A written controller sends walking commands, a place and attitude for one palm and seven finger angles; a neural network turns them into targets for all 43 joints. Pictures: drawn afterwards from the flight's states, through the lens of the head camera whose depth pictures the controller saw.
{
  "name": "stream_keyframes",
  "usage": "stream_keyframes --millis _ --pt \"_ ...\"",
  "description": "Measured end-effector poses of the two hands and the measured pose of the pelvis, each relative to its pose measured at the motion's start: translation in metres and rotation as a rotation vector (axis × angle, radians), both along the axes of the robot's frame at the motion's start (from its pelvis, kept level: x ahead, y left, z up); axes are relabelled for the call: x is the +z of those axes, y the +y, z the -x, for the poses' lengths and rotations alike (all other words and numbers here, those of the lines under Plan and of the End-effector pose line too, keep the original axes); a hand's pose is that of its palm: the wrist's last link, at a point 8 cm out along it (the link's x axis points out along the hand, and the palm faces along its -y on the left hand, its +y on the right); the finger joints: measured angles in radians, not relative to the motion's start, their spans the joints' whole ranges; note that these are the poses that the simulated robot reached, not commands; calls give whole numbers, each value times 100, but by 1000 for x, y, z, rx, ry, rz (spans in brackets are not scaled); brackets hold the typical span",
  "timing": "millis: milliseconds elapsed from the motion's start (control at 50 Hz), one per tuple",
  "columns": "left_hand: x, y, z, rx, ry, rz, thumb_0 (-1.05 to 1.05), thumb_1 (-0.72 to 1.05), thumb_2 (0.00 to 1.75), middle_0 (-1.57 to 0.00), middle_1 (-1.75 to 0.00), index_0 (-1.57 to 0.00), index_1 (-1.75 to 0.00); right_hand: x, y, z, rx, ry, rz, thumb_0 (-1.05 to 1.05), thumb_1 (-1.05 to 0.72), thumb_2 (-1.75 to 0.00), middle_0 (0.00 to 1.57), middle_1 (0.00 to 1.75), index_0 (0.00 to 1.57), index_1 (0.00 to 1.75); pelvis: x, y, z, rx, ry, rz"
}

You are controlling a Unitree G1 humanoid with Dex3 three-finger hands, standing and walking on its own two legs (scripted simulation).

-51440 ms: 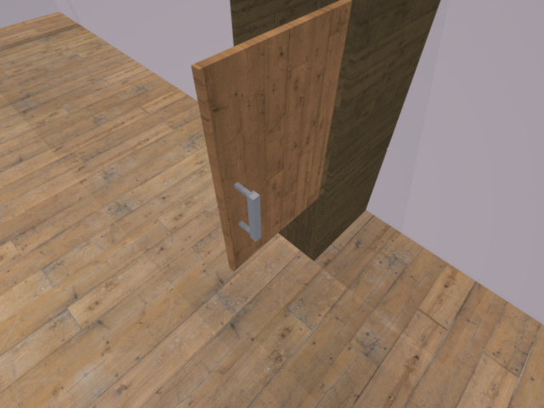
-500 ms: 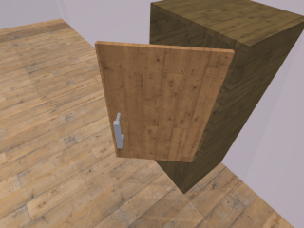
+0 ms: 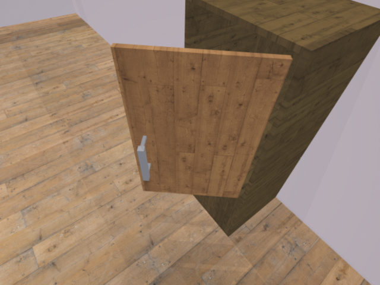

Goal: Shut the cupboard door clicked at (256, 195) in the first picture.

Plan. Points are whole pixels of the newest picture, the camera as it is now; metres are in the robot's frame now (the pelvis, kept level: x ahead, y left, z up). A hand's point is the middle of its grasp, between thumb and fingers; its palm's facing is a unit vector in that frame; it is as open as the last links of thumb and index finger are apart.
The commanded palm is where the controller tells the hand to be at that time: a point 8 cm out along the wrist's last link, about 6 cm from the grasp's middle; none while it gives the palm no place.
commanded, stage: come to a stop and stand still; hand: left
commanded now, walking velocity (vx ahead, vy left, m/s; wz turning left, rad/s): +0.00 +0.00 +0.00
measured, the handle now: (145, 159) +0.48 +0.17 -0.10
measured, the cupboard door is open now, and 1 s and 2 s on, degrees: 49 49 49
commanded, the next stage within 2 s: look again from close up in 0.50 s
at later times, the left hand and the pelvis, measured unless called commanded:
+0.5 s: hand out of the picture -0.05 +0.20 -0.17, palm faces +0.02 -0.98 -0.18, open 7.4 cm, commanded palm none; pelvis -0.02 +0.03 +0.00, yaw +0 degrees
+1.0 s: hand out of the picture +0.01 +0.20 -0.17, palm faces +0.01 -0.97 -0.24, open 7.4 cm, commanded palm none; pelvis +0.01 +0.02 +0.00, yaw +0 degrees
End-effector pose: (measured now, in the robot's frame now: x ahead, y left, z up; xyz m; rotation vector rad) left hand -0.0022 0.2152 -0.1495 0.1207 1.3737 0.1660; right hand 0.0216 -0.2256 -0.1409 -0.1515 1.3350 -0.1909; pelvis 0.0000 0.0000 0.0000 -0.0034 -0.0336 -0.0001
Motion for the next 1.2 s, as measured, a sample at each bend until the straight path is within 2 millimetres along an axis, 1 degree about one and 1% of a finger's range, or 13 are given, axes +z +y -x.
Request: stream_keyframes --millis 80,140,200,280,380,480,600,660,780,860,940,1080,1200 --pt "4 16 -5 -14 -35 -15 1 92 90 -20 -30 -20 -30 3 8 8 11 -6 -3 0 -92 -90 19 30 20 30 2 8 7 0 1 1" --pt "6 26 -5 -23 -45 -22 1 92 90 -20 -30 -20 -30 3 14 17 15 3 -9 0 -92 -90 19 30 20 30 3 14 11 1 3 0" --pt "7 33 0 -27 -39 -25 1 91 90 -20 -30 -20 -30 3 21 27 15 19 -17 0 -92 -90 19 30 20 30 4 19 14 3 6 -1" --pt "7 38 10 -27 -15 -24 0 91 90 -20 -30 -20 -30 3 29 39 10 45 -27 0 -91 -90 20 30 20 30 4 24 16 4 8 -4" --pt "6 38 29 -20 36 -13 0 91 90 -20 -30 -20 -30 2 35 50 1 73 -33 0 -91 -90 20 30 20 30 5 29 17 3 11 -5" --pt "6 33 45 -11 87 4 0 91 90 -20 -30 -20 -30 2 39 54 -6 89 -35 0 -91 -90 20 30 20 30 5 32 16 1 14 -6" --pt "5 26 54 -2 118 22 0 91 90 -20 -30 -20 -30 2 40 50 -6 87 -33 0 -91 -90 20 30 20 30 5 32 13 -1 15 -5" --pt "2 25 54 -13 113 15 0 91 90 -20 -30 -20 -30 -1 39 41 22 62 -36 0 -91 -90 20 30 20 30 1 32 13 8 22 4" --pt "6 30 39 -4 60 -14 1 91 90 -20 -30 -20 -30 -11 37 15 57 -13 -45 1 -92 -90 20 30 20 30 -4 34 5 19 17 -1" --pt "10 33 23 -14 27 -35 1 91 90 -20 -30 -20 -30 -11 31 1 59 -56 -46 1 -93 -90 20 30 20 30 -3 31 0 9 13 -9" --pt "14 34 4 -33 -4 -48 0 91 90 -20 -30 -20 -30 -10 24 -9 58 -80 -45 1 -93 -90 20 30 20 30 -1 26 -4 0 13 -13" --pt "17 31 -27 -60 -53 -59 0 91 90 -20 -30 -20 -30 -7 13 -14 57 -63 -39 1 -91 -90 20 30 20 30 1 16 -10 -7 15 -15" --pt "16 26 -45 -74 -75 -57 0 91 90 -20 -30 -20 -30 -5 3 -10 49 -26 -27 0 -91 -90 20 30 20 30 2 8 -14 -8 16 -14"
